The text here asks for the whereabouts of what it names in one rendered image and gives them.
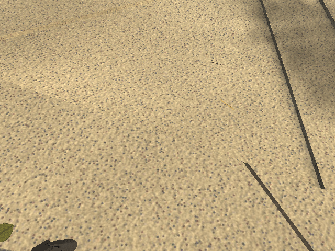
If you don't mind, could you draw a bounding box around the left robot hand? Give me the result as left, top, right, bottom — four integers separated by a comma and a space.
32, 239, 77, 251

